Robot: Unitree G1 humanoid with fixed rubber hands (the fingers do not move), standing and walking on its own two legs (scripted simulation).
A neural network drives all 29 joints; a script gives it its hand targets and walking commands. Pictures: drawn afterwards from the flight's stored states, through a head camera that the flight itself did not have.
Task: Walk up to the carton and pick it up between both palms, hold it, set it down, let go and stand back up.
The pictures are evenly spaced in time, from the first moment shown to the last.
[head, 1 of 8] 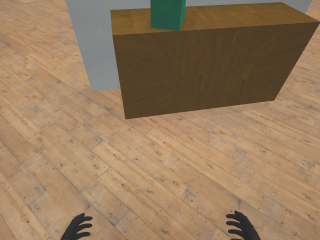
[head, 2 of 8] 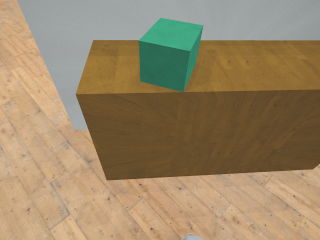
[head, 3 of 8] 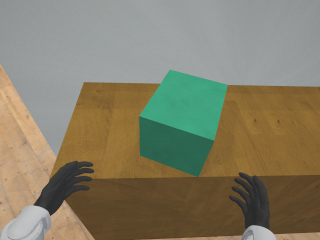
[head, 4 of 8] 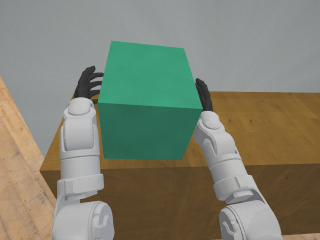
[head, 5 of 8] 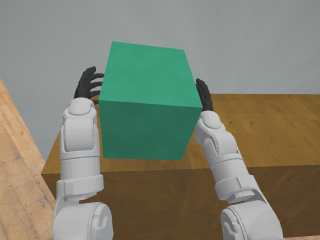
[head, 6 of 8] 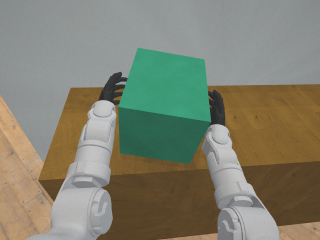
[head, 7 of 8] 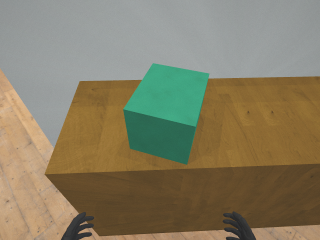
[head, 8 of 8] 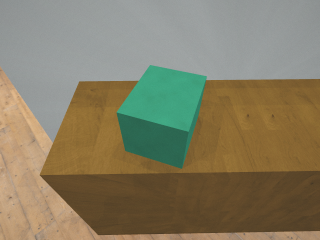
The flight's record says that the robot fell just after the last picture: no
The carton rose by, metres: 0.17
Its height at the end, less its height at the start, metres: +0.00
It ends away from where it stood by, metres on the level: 0.02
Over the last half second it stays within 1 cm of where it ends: yes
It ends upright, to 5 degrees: yes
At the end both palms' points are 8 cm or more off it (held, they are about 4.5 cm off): yes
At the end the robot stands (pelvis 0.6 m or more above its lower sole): yes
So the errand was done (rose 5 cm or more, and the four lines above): yes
